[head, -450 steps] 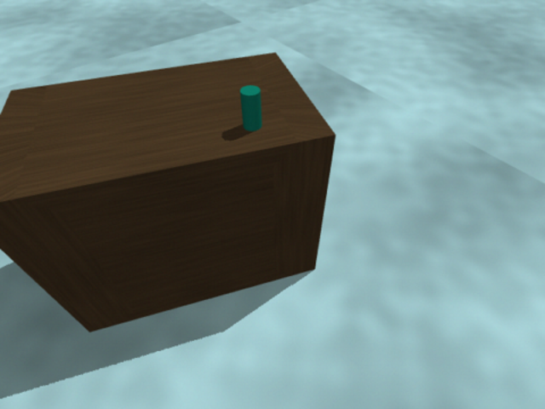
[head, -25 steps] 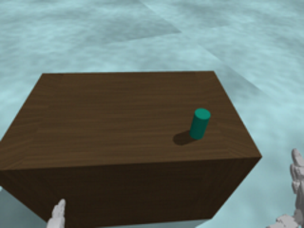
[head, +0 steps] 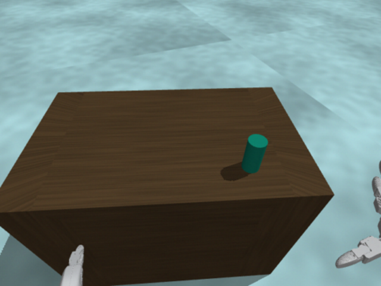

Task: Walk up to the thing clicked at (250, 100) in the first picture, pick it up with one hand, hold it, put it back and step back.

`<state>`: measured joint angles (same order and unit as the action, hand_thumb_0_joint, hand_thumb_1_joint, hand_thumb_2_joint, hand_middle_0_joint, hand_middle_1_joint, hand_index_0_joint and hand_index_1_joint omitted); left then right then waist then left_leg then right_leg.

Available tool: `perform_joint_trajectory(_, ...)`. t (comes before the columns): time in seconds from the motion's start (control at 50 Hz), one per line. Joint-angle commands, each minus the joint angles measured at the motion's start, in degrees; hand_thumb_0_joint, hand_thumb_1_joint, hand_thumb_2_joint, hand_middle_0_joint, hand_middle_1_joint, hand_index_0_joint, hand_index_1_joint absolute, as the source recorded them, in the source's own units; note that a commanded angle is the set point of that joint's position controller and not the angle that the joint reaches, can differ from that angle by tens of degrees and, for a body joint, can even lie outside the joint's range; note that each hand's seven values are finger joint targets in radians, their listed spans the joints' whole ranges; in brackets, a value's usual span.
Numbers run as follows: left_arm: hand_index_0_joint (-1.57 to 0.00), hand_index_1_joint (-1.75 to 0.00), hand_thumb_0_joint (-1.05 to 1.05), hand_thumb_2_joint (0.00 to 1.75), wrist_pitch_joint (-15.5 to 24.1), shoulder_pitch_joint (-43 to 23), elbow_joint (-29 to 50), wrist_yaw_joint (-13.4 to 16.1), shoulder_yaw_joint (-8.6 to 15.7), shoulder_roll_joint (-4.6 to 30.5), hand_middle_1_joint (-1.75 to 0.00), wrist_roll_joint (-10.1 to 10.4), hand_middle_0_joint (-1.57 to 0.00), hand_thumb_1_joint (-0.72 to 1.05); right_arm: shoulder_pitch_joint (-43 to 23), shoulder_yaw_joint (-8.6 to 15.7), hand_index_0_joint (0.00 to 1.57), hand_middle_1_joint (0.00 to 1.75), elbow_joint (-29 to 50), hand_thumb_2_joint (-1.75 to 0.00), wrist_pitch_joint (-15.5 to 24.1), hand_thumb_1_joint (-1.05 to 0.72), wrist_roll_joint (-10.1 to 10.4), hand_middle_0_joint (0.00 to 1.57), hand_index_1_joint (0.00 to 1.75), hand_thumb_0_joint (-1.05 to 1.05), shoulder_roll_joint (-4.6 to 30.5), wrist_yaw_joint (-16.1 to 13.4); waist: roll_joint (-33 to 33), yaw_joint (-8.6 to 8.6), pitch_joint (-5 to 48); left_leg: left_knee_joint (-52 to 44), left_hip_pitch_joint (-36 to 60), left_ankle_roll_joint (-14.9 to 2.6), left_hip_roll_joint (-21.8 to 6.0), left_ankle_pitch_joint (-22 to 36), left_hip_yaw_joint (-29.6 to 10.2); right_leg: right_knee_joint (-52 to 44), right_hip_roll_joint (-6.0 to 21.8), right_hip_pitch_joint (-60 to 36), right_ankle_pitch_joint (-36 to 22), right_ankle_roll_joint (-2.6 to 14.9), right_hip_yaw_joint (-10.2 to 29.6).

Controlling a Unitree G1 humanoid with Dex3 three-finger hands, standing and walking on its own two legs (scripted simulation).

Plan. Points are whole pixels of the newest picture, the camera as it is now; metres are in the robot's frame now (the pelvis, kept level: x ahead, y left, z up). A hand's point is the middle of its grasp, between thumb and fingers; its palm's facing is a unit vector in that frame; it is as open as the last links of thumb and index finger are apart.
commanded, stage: go down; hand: right
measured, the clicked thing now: (253, 154) +0.50 -0.16 -0.02
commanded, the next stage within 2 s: none
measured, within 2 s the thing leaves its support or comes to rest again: neither
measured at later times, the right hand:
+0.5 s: hand (349, 179) +0.33 -0.30 +0.09, palm faces +0.04 +1.00 -0.03, open 17.6 cm
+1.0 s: hand (345, 148) +0.40 -0.32 +0.11, palm faces +0.02 +1.00 +0.03, open 17.5 cm
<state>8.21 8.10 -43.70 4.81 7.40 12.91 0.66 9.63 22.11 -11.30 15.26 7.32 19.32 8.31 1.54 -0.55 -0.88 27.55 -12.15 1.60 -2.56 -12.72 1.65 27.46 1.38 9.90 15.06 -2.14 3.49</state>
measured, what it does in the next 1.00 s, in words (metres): stands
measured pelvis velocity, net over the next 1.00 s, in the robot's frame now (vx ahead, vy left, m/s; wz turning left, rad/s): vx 0.01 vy -0.01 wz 0.03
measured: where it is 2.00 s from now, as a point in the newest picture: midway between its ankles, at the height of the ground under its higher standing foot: outside the picture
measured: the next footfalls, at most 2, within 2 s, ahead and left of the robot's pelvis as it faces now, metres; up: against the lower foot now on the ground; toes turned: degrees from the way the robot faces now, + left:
none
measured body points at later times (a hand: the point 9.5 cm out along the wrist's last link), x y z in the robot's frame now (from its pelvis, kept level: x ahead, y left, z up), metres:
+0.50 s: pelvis +0.02 -0.02 +0.00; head +0.02 -0.02 +0.45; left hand +0.18 +0.25 -0.09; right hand +0.32 -0.35 +0.09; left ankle +0.03 +0.14 -0.74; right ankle +0.00 -0.15 -0.74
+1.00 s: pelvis +0.01 -0.01 -0.02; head +0.04 -0.02 +0.43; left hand +0.15 +0.27 -0.08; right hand +0.39 -0.37 +0.11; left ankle +0.03 +0.14 -0.74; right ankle +0.00 -0.15 -0.74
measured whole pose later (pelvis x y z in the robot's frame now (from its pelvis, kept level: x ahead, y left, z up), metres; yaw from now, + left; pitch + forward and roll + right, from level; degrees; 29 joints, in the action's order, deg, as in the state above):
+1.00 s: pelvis +0.01 -0.01 -0.02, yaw +2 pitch +8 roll +1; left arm 11.3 12.2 -35.1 10.2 -1.9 15.0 1.6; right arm -30.5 31.8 -57.8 11.8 15.6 39.9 35.1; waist -0.9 5.3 4.1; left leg 35.9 -28.4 2.0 -1.6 -15.4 0.0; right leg 38.5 2.1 26.6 19.8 -1.8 2.3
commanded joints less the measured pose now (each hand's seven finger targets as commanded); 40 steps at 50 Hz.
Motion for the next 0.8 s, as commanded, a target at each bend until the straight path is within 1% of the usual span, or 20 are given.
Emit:
perform_joint_trajectory(0.0,-0.05,-0.04,0.00,0.03,3.9,-7.7,8.7,2.1,-2.6,5.0,-0.04,1.1,-0.05,-0.54,-23.0,6.9,0.05,0.05,4.7,-0.01,2.8,0.61,5.0,0.05,0.05,0.00,18.9,7.4,1.7,2.20,9.1,-5.8,0.7,-0.26,0.7,1.8,-0.9,-4.4,-2.7,1.0,-2.0,3.14,-2.4)
perform_joint_trajectory(0.04,-0.05,-0.04,0.00,0.03,4.1,-6.1,6.8,2.8,-4.7,4.3,-0.04,1.2,-0.05,-0.53,-25.4,7.3,0.06,0.05,-1.5,-0.01,1.6,0.59,6.8,0.05,0.05,0.00,20.1,10.9,1.0,1.96,8.8,-5.2,0.6,-0.09,0.7,3.1,-0.7,-4.0,-2.8,2.0,-3.0,3.19,-2.4)
perform_joint_trajectory(0.1,-0.05,-0.04,0.00,0.03,4.4,-4.4,6.0,3.9,-1.6,8.7,-0.04,1.4,-0.05,-0.53,-27.9,10.1,0.05,0.05,-9.1,-0.01,0.0,0.61,9.3,0.04,0.05,0.00,24.1,14.6,2.2,1.58,10.2,-3.8,0.1,-0.57,1.0,4.9,0.3,-3.9,-2.5,2.5,-5.0,2.73,-2.0)
perform_joint_trajectory(0.14,-0.05,-0.04,0.00,0.03,4.8,-4.1,8.2,4.0,-1.4,10.0,-0.04,1.4,-0.05,-0.54,-28.7,11.0,0.05,0.05,-12.1,-0.01,-0.5,0.61,10.4,0.05,0.05,0.00,25.4,16.5,1.1,1.12,11.5,-3.1,0.2,-0.77,1.3,6.2,0.9,-3.6,-2.3,2.7,-6.3,2.60,-2.0)
perform_joint_trajectory(0.18,-0.05,-0.05,0.00,0.03,5.0,-3.6,9.2,3.9,-3.6,8.4,-0.05,1.5,-0.05,-0.54,-29.4,10.9,0.04,0.05,-15.3,-0.02,-0.6,0.61,11.3,0.04,0.05,0.00,25.5,18.1,-0.3,-0.21,12.8,-2.5,1.6,-1.06,1.7,8.6,1.8,-2.8,-2.3,3.9,-9.0,2.55,-2.0)
perform_joint_trajectory(0.22,-0.05,-0.05,0.00,0.03,5.0,-4.1,9.4,3.7,-3.4,8.4,-0.05,1.7,-0.05,-0.54,-30.3,10.2,0.05,0.05,-15.5,-0.02,-0.2,0.61,11.9,0.04,0.05,0.00,25.0,19.4,0.8,-0.65,13.6,-1.5,1.4,-1.42,2.1,10.6,1.8,-2.2,-1.9,3.7,-12.2,2.24,-2.0)
perform_joint_trajectory(0.26,-0.05,-0.05,0.00,0.04,5.0,-5.7,9.9,3.7,-2.2,10.1,-0.05,1.4,-0.05,-0.54,-29.9,9.6,0.05,0.05,-15.5,-0.02,-0.1,0.61,12.0,0.04,0.05,0.00,24.5,20.2,2.7,-1.26,17.1,0.1,2.0,-1.84,2.3,14.7,1.7,-0.7,-1.4,2.0,-19.7,1.68,-1.6)
perform_joint_trajectory(0.28,-0.05,-0.05,0.00,0.03,5.1,-6.7,11.1,3.8,-2.3,10.3,-0.05,1.2,-0.05,-0.53,-34.5,10.9,0.05,0.05,-11.0,-0.02,0.7,0.61,11.9,0.04,0.05,0.00,27.3,20.1,2.7,-1.33,18.7,0.3,1.8,-1.82,2.3,15.6,1.4,0.1,-1.3,1.1,-21.5,1.71,-1.7)
perform_joint_trajectory(0.32,-0.05,-0.05,0.00,0.04,4.9,-6.6,9.4,3.8,-3.8,8.7,-0.05,1.1,-0.05,-0.54,-32.5,9.3,0.05,0.05,-14.4,-0.03,0.6,0.60,12.0,0.04,0.05,0.00,24.8,20.5,2.6,-1.45,18.3,1.0,1.8,-2.10,2.6,16.2,1.4,0.8,-1.0,1.4,-24.2,1.56,-1.4)
perform_joint_trajectory(0.34,-0.05,-0.05,0.00,0.04,4.9,-8.5,10.2,3.8,-5.4,6.6,-0.05,1.3,-0.05,-0.54,-35.4,8.7,0.05,0.05,-11.1,-0.03,1.4,0.59,11.9,0.05,0.05,0.00,24.6,20.7,3.8,-1.45,18.5,1.1,1.9,-2.07,2.5,15.9,1.2,1.0,-1.0,1.5,-23.9,1.54,-1.5)
perform_joint_trajectory(0.38,-0.05,-0.05,0.00,0.05,5.1,-7.3,11.2,4.3,-4.8,8.0,-0.05,1.1,-0.05,-0.55,-35.5,9.0,0.05,0.05,-12.0,-0.03,1.7,0.57,12.0,0.05,0.05,0.00,24.9,20.8,2.9,-0.36,21.1,1.6,1.7,-2.09,2.9,16.7,1.3,1.9,-0.7,0.0,-26.3,1.54,-1.2)
perform_joint_trajectory(0.4,-0.05,-0.06,0.00,0.05,4.9,-5.7,9.9,4.3,-6.0,6.8,-0.05,1.2,-0.05,-0.56,-34.9,7.5,0.05,0.05,-12.3,-0.03,1.5,0.54,11.9,0.06,0.05,0.00,23.3,21.2,4.0,0.01,19.5,1.5,1.2,-2.00,2.8,16.3,1.3,1.7,-0.8,0.1,-25.9,1.56,-1.5)
perform_joint_trajectory(0.44,-0.05,-0.06,0.00,0.05,4.6,-3.0,9.8,5.1,-3.9,9.8,-0.05,1.2,-0.05,-0.55,-39.2,9.7,0.05,0.05,-10.7,-0.04,1.7,0.54,11.7,0.05,0.05,0.00,28.2,21.4,4.7,1.49,19.9,1.4,0.1,-1.82,2.9,15.6,1.1,2.0,-0.7,-0.9,-24.9,1.67,-1.6)
perform_joint_trajectory(0.48,-0.05,-0.06,0.00,0.05,4.7,-0.3,11.0,5.7,-1.6,12.8,-0.05,1.1,-0.05,-0.56,-40.7,9.5,0.05,0.05,-12.8,-0.03,0.9,0.51,12.0,0.06,0.05,0.00,28.0,22.0,2.7,3.58,18.6,0.8,-0.9,-1.54,2.9,14.7,1.4,1.5,-0.9,-0.4,-21.4,2.06,-1.7)
perform_joint_trajectory(0.54,-0.05,-0.05,0.00,0.04,4.5,3.6,7.0,5.7,-2.8,10.1,-0.05,1.8,-0.05,-0.55,-45.0,10.8,0.05,0.05,-15.1,-0.03,0.6,0.53,12.5,0.06,0.05,0.00,31.2,23.0,6.1,3.94,11.7,-0.1,-4.2,-1.64,2.4,9.7,0.9,0.0,-1.5,3.8,-11.3,2.45,-2.1)
perform_joint_trajectory(0.56,-0.05,-0.05,0.00,0.04,4.9,3.4,9.7,5.7,-2.9,10.3,-0.05,1.8,-0.05,-0.54,-48.1,11.3,0.05,0.05,-14.1,-0.03,1.0,0.54,12.6,0.06,0.05,0.00,32.5,23.3,4.7,4.81,11.7,-0.4,-4.9,-1.49,2.5,8.1,0.9,-0.3,-1.2,4.0,-8.4,2.74,-2.1)
perform_joint_trajectory(0.6,-0.05,-0.05,0.00,0.04,5.4,3.6,9.3,5.3,-5.4,7.4,-0.05,1.8,-0.05,-0.54,-48.0,9.4,0.05,0.05,-18.1,-0.03,0.2,0.55,11.8,0.05,0.05,0.00,31.4,24.0,5.7,4.83,11.0,0.1,-5.6,-1.59,2.4,8.5,0.7,0.0,-1.3,5.3,-8.7,2.66,-2.0)
perform_joint_trajectory(0.66,-0.05,-0.05,0.00,0.04,5.9,1.4,8.8,5.3,-4.7,8.1,-0.05,1.4,-0.05,-0.54,-49.4,8.6,0.05,0.05,-22.2,-0.03,-0.6,0.56,11.5,0.06,0.05,0.00,31.6,25.2,6.5,4.41,12.3,1.4,-6.4,-1.43,2.2,9.6,0.4,1.5,-1.4,6.3,-9.2,2.54,-1.9)
perform_joint_trajectory(0.72,-0.05,-0.05,0.00,0.04,6.6,-3.1,11.5,5.5,-2.3,12.3,-0.06,1.0,-0.05,-0.54,-53.4,10.3,0.05,0.05,-24.8,-0.03,-0.9,0.55,11.9,0.06,0.05,0.00,34.5,26.1,5.1,4.54,18.1,3.1,-6.8,-1.46,2.2,11.0,0.3,3.7,-1.0,6.0,-12.2,2.40,-1.2)
perform_joint_trajectory(0.78,-0.05,-0.05,0.00,0.04,6.8,-5.5,14.8,5.6,-6.3,9.9,-0.06,1.0,-0.05,-0.54,-55.2,11.4,0.05,0.04,-28.9,-0.02,-0.7,0.56,11.9,0.06,0.04,0.00,36.2,26.4,2.5,3.06,20.4,3.9,-5.8,-1.50,2.3,9.8,0.4,4.9,-0.8,8.0,-11.2,2.44,-0.8)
